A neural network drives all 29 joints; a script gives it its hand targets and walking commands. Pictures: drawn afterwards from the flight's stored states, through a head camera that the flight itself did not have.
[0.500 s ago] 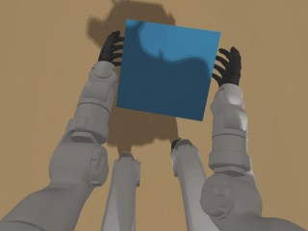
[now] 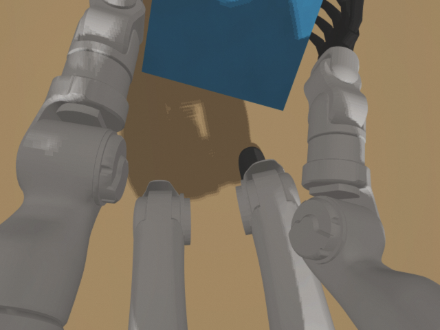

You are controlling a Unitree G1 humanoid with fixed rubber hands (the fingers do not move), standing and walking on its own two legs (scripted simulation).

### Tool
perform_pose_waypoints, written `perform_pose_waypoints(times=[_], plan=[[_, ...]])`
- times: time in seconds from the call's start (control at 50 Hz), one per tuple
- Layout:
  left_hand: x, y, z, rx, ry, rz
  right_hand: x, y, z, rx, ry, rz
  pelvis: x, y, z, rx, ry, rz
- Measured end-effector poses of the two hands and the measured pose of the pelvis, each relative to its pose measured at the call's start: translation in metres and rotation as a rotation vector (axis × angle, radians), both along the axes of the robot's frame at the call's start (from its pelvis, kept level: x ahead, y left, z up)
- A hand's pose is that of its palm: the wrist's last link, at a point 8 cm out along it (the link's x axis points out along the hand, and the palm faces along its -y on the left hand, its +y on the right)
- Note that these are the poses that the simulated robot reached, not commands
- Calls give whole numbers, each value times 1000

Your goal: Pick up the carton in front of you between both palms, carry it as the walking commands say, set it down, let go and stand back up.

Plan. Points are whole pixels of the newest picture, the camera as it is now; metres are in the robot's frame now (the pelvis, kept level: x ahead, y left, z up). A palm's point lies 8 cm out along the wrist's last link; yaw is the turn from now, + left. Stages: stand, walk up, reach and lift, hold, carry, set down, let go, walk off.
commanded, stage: set down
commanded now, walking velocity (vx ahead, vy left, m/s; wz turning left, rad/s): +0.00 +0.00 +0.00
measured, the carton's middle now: (230, 25) +0.54 -0.09 -0.26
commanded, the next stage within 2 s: none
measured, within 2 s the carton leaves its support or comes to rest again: rests again in 0.88 s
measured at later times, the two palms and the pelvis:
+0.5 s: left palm out of the picture +0.60 +0.04 -0.21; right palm (328, 44) +0.48 -0.24 -0.19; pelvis +0.01 +0.01 -0.04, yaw -2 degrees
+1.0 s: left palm out of the picture +0.60 +0.04 -0.23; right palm (329, 35) +0.49 -0.25 -0.21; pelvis +0.02 +0.01 -0.05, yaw -3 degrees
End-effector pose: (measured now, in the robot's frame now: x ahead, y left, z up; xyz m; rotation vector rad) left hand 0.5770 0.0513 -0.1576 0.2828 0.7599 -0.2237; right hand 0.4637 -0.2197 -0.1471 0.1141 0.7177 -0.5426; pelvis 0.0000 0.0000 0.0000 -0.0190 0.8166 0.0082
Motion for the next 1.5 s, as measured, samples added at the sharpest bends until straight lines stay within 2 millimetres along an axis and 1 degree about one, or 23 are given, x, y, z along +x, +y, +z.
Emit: perform_pose_waypoints(times=[0.1, 0.14, 0.18, 0.26, 0.36, 0.64, 0.8, 1.0, 1.2, 1.32, 1.4, 1.44, 1.5], plan=[[8, -4, -31, 6, 14, -25, 5, -4, -30, 5, 20, -3, 0, 1, -16, -10, -14, 5], [11, -6, -41, 4, 21, -33, 8, -7, -37, 1, 37, 9, 0, 2, -21, -14, -25, 9], [13, -9, -47, -13, 20, -41, 10, -11, -40, -7, 49, 7, 2, 3, -24, -19, -33, 15], [18, -16, -50, -35, 19, -69, 14, -13, -44, -8, 58, -4, 6, 5, -30, -36, -28, 19], [20, -15, -52, -49, 15, -77, 15, -14, -46, -11, 56, -5, 8, 9, -34, -51, -15, 23], [19, -15, -55, -93, 2, -88, 14, -19, -49, -12, 55, 25, 4, 15, -41, -67, -24, 30], [21, -17, -61, -118, -5, -89, 19, -25, -55, -17, 74, 48, 8, 13, -44, -68, -24, 29], [23, -12, -72, -141, -9, -85, 30, -26, -63, -25, 90, 73, 15, 10, -48, -73, -4, 29], [25, -9, -82, -156, -11, -88, 35, -26, -70, -29, 108, 97, 21, 6, -54, -79, 11, 38], [27, -8, -82, -147, -28, -117, 34, -26, -70, -32, 99, 90, 18, 4, -58, -84, -4, 41], [24, -4, -88, -138, -33, -114, 23, -24, -77, -28, 118, 98, 14, 1, -58, -88, -24, 42], [21, 4, -96, -120, -27, -89, 14, -29, -81, -38, 137, 87, 11, 0, -58, -90, -35, 42], [15, 18, -108, -92, -21, -59, 1, -44, -83, -61, 138, 59, 5, -2, -57, -91, -56, 42]])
